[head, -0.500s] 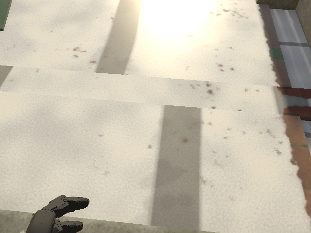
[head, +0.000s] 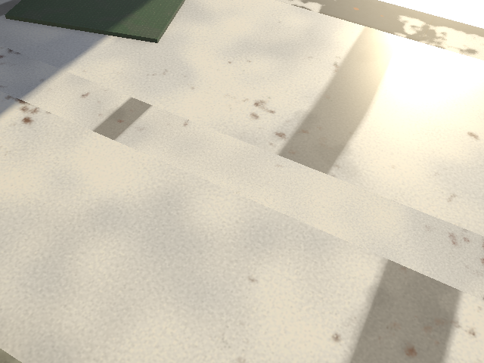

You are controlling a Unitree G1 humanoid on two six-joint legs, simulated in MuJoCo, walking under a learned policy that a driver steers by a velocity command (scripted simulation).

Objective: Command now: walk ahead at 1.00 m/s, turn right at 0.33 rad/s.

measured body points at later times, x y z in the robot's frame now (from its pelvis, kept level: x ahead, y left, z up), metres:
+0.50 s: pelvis +0.35 -0.07 -0.17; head +0.41 -0.09 +0.28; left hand +0.49 +0.16 -0.31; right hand +0.40 -0.34 -0.29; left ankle +0.44 +0.06 -0.77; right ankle +0.39 -0.11 -0.88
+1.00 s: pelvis +0.47 -0.05 -0.15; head +0.51 -0.07 +0.30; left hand +0.79 +0.03 -0.25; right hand +0.35 -0.34 -0.24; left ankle +0.61 -0.02 -0.89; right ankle +0.39 -0.13 -0.81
